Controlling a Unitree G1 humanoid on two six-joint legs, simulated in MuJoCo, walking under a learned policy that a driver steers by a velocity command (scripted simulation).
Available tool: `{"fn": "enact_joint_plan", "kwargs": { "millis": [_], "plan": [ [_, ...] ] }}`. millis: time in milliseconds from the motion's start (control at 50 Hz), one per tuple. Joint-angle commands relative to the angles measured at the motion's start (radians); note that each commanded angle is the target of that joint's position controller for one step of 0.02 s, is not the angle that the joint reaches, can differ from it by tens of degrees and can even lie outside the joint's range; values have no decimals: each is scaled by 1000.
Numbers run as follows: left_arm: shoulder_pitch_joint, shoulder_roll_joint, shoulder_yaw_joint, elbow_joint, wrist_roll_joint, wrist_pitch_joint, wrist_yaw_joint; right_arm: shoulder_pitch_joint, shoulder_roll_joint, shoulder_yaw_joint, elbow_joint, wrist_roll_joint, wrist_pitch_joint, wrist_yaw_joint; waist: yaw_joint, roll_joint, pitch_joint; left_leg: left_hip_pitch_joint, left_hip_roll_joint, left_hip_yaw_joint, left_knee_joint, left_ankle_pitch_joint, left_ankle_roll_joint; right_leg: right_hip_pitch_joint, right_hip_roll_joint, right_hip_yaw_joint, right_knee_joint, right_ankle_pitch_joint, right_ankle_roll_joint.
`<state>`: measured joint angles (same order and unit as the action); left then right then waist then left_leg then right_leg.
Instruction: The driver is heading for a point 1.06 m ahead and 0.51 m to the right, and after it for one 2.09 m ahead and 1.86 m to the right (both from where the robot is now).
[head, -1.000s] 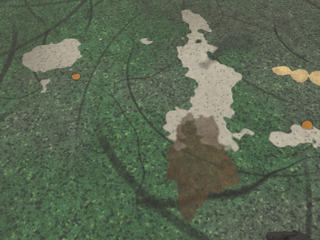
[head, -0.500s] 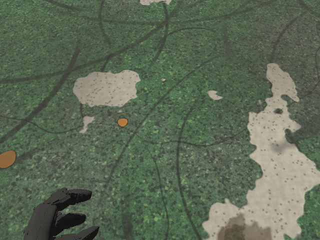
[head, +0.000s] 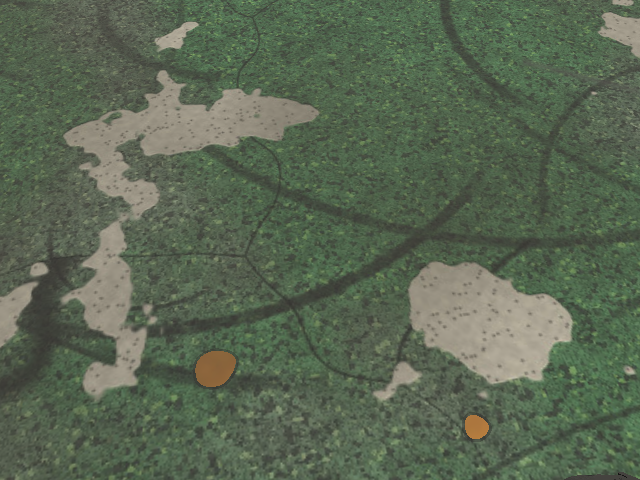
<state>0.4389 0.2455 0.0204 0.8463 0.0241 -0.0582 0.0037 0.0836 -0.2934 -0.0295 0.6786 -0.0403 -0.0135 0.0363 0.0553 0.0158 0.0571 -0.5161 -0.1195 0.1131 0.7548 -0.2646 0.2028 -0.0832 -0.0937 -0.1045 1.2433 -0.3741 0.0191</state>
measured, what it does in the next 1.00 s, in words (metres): walks ahead, turning right: right foot, then left foot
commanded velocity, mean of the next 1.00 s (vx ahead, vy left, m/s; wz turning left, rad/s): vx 1.00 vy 0.00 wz -0.64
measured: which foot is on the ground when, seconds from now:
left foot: down 0.00-0.40, up 0.42-0.78, down 0.80-1.00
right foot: up 0.00-0.38, down 0.40-0.80, up 0.82-1.00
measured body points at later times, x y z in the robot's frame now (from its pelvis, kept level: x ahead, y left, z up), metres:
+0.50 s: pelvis +0.46 -0.07 +0.01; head +0.48 -0.05 +0.46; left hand +0.58 +0.20 -0.12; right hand +0.52 -0.34 -0.09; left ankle +0.33 +0.08 -0.55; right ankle +0.52 -0.10 -0.70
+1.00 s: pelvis +0.91 -0.16 +0.04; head +0.94 -0.16 +0.49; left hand +1.24 -0.05 -0.05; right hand +0.75 -0.42 -0.06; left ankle +0.97 -0.03 -0.70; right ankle +0.83 -0.22 -0.59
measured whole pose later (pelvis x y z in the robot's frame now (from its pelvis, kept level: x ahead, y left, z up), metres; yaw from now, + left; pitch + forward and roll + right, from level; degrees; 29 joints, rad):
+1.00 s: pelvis +0.91 -0.16 +0.04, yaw -42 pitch +2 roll +2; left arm 0.16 0.39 0.08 0.68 0.03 0.00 -0.06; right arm 0.36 -0.33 -0.05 0.77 -0.03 -0.09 -0.01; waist -0.03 -0.07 0.00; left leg -0.17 0.03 0.12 0.43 -0.29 -0.03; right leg -0.63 -0.02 -0.01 1.30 -0.26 -0.09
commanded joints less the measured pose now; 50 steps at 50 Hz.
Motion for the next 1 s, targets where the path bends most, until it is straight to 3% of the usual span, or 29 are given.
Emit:
{"fn": "enact_joint_plan", "kwargs": {
  "millis": [20, 80, 160, 200, 260, 300, 340, 360, 380, 400, 420, 440, 460, 480, 520, 560, 600, 660, 720, 760, 780, 800, 820, 840, 860, 880, 900, 940, 1000],
  "plan": [
    [-122, 166, 23, -176, -22, -47, 0, 273, -204, -83, 40, 6, -11, -45, -123, -54, -131, 687, 387, -686, -497, -43, 159, -739, -20, 124, 254, 62, -37],
    [-48, 113, 11, -109, 7, 12, -22, 213, -90, -40, 66, 10, -71, -48, -10, -111, -35, 335, 304, -434, -561, 108, 81, -521, -79, 172, 79, 65, -32],
    [-230, 83, 9, -151, -19, 32, -45, 271, -84, -37, 116, 19, -113, -20, -53, -26, 89, 278, 222, -178, -673, 290, -29, -611, -49, 159, -185, 268, -52],
    [-290, 70, 4, -164, -24, 20, -55, 269, -73, -29, 118, 27, -126, -14, -63, -17, 83, 287, 173, -50, -683, 462, -87, -556, -14, 89, -352, 438, -76],
    [-364, 53, -7, -173, -26, 8, -72, 323, -86, -20, 144, 35, -146, -27, -88, -16, 66, 402, 206, 21, -717, 731, -140, -485, 37, -5, -520, 616, -126],
    [-351, 78, -3, -161, -20, 5, -75, 332, -120, -21, 152, 29, -144, -49, -70, 30, 21, 549, 229, 63, -631, 1093, -181, -441, 105, -60, -585, 602, -154],
    [-249, 137, 15, -128, -11, 16, -71, 315, -170, -33, 147, 11, -119, -82, 1, 97, -62, 660, 267, 82, -431, 1435, -213, -338, 187, -101, -589, 453, -173],
    [-100, 178, 32, -88, -9, 22, -66, 280, -193, -41, 136, -2, -97, -94, 83, 114, -128, 648, 284, 82, -220, 1527, -219, -202, 223, -98, -576, 365, -191],
    [129, 224, 57, -24, -9, 27, -56, 205, -219, -50, 111, -14, -79, -99, 199, 111, -201, 547, 298, 65, 82, 1499, -215, 2, 212, -34, -586, 283, -235],
    [291, 267, 88, 16, -17, 31, -39, 128, -223, -56, 98, -7, -69, -91, 304, 16, -217, 367, 183, 97, 573, 1016, -206, 170, 153, 68, -676, 233, -307],
    [201, 316, 101, 27, -19, 45, -30, 124, -21, -5, 29, -19, -101, -67, 129, -311, -169, -177, 1, -6, 977, -235, -235, 414, -2, 375, -564, 408, -392],
    [99, 350, 108, -27, -9, 48, -27, 197, -27, 18, -52, 14, -123, -54, 58, -271, -357, -393, 20, -221, 1052, -244, -230, 538, -159, 847, -828, 50, -554],
    [46, 266, 99, -64, -8, 48, -17, 127, -83, 24, -54, -3, -143, -45, 67, -49, -243, -407, 91, -262, 921, -127, -198, 393, -172, 907, -994, -150, -498],
    [7, 205, 83, -50, -8, 48, -13, 113, -98, 22, -54, -6, -148, -36, -2, 72, -104, -351, 141, -246, 777, -55, -188, 178, -146, 830, -1038, -152, -439],
    [-39, 196, 74, -53, -9, 22, -6, 111, -77, 34, -62, -40, -104, -35, -83, 121, 3, -226, 193, -226, 633, -78, -219, -110, -51, 673, -1058, -25, -389],
    [-64, 206, 71, -62, -15, -5, -13, 77, -61, 47, -91, -43, -60, -28, -109, 78, 57, -123, 228, -175, 440, -68, -249, -324, 30, 550, -1103, 51, -374],
    [-68, 223, 81, -73, -17, -19, -15, -36, -51, 58, -142, -21, -57, -18, -78, 24, 74, -28, 235, -133, 210, 87, -268, -418, 84, 469, -1128, 177, -354],
    [-35, 238, 98, -77, -34, -21, -24, -136, -24, 68, -169, 12, -61, -9, 1, -40, 29, 98, 187, -105, -69, 346, -262, -344, 119, 434, -1096, 356, -281],
    [-5, 256, 112, -80, -32, -13, -20, -154, -62, 54, -176, 16, -71, -18, 31, -78, -18, 124, 152, -127, -213, 343, -244, -141, 82, 479, -998, 506, -236],
    [-23, 286, 120, -90, -20, -12, -13, -30, -127, 25, -139, 16, -81, -34, -29, -76, -115, 270, 106, -135, -254, 194, -225, -43, 75, 492, -805, 719, -194],
    [-62, 310, 123, -97, -16, -15, -17, 137, -164, 3, -100, 16, -87, -46, -133, -51, -215, 458, 109, -127, -255, 126, -212, -70, 107, 461, -596, 764, -170],
    [-111, 261, 109, -120, -13, -28, -19, 367, -224, -25, -59, 1, -93, -67, -244, -16, -337, 721, 234, -230, -208, -59, -183, -222, 142, 421, -305, 617, -154],
    [-97, 90, 65, -173, -36, -38, -16, 478, -308, -50, -42, -42, -92, -79, -231, 253, -447, 961, 529, -658, -333, -463, -134, -518, 246, 309, 15, -84, -142],
    [-27, 99, 44, -216, -51, -30, -19, 372, -336, -67, -45, -30, -81, -69, -125, 439, -492, 951, 621, -1077, -509, -602, -55, -693, 206, 249, 183, -113, -146],
    [-116, 167, 51, -183, -21, -8, -12, 259, -209, -49, -70, -23, -74, -64, -136, 212, -313, 808, 557, -906, -506, -641, -62, -754, 124, 215, 208, 4, -147],
    [-182, 180, 54, -187, -3, 2, -23, 226, -139, -32, -60, -14, -71, -60, -138, 87, -201, 679, 504, -697, -485, -431, -79, -742, 87, 191, 152, 71, -137],
    [-223, 175, 56, -191, 5, 12, -38, 233, -114, -26, -37, -16, -70, -58, -129, 34, -145, 595, 460, -556, -487, -239, -100, -716, 59, 186, 117, 88, -125],
    [-255, 127, 43, -224, 17, 40, -64, 291, -79, -17, 32, -2, -85, -54, -97, 90, -77, 506, 416, -376, -508, -35, -123, -713, 15, 185, 90, 93, -110],
    [-339, 96, 23, -288, 15, 64, -80, 300, -60, -15, 75, 19, -109, -35, -65, 84, -38, 459, 398, -183, -555, 224, -145, -745, -2, 153, 45, 167, -103]
  ]
}}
